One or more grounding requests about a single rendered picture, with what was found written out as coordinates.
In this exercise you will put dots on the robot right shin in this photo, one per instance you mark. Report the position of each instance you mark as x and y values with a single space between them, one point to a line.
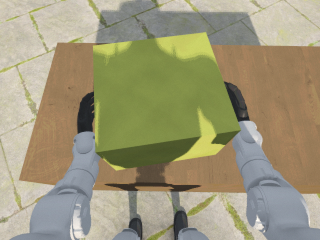
186 229

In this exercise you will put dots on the robot right forearm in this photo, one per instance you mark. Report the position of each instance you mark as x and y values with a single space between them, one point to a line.
252 163

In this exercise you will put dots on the robot left forearm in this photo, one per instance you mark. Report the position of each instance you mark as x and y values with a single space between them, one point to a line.
83 171

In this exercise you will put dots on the right robot upper arm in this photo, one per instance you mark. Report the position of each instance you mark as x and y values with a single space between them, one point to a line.
280 213

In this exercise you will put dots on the left robot upper arm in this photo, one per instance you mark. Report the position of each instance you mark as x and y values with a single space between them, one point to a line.
59 217

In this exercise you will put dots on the robot right hand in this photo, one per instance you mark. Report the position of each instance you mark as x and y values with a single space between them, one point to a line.
237 102

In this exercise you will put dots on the carton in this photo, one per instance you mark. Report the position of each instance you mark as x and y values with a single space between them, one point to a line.
160 100

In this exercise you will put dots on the robot right foot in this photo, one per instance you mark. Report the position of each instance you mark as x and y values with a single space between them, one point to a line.
180 222

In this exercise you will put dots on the pedestal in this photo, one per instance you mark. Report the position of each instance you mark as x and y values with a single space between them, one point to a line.
281 89

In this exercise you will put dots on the robot left hand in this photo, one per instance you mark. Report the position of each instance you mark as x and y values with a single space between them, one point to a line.
85 116

